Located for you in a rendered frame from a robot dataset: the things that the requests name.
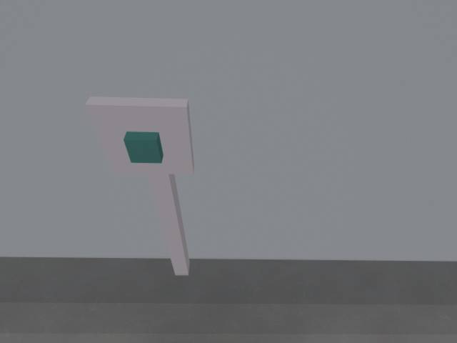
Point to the panel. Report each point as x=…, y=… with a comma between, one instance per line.
x=112, y=117

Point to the button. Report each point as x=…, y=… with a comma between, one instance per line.
x=143, y=147

